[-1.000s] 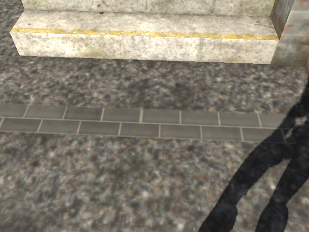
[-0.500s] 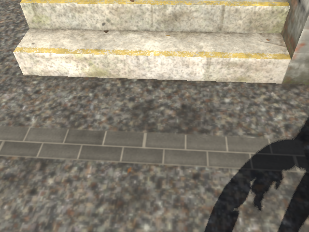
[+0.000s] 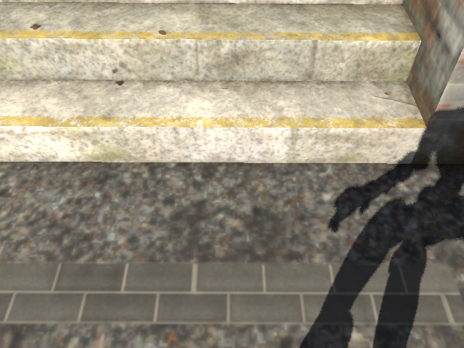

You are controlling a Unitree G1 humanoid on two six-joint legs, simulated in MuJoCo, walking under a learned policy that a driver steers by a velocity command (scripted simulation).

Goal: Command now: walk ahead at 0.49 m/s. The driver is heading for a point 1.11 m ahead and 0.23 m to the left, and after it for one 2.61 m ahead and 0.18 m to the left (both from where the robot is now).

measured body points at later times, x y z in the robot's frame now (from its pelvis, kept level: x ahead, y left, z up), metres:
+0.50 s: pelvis +0.28 -0.08 +0.00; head +0.29 -0.10 +0.45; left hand +0.33 +0.18 -0.12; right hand +0.37 -0.35 -0.14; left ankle +0.29 +0.08 -0.66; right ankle +0.29 -0.16 -0.74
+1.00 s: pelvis +0.55 -0.01 -0.01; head +0.59 +0.00 +0.44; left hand +0.56 +0.25 -0.16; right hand +0.65 -0.27 -0.13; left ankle +0.61 +0.07 -0.74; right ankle +0.46 -0.15 -0.66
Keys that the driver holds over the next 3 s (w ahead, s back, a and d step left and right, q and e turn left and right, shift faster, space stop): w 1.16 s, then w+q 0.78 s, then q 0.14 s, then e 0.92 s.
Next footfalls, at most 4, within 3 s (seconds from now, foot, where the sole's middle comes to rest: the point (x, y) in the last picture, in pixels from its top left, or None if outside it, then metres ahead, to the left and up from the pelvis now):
0.30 right None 0.34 -0.17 -0.78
0.86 left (211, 304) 0.65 0.07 -0.78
1.38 right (270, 235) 0.90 -0.13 -0.78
1.86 left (198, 205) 1.03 0.12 -0.78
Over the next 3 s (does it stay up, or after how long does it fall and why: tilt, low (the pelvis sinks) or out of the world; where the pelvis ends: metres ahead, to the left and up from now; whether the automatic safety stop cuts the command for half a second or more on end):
stays up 1.24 0.12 0.16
